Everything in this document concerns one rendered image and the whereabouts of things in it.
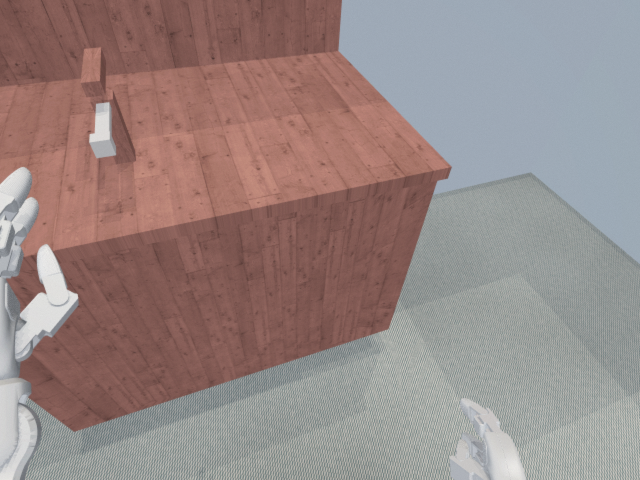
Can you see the robot left forearm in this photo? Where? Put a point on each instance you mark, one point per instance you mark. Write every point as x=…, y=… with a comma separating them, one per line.
x=20, y=429

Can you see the robot left hand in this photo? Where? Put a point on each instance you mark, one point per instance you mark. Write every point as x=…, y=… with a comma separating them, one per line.
x=46, y=313

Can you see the counter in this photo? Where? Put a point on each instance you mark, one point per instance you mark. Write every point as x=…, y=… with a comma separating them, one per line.
x=263, y=205

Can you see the tap lever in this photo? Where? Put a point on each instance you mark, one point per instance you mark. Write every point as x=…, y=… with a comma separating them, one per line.
x=101, y=141

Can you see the robot right hand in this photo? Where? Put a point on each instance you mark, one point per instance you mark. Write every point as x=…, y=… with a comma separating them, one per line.
x=494, y=459

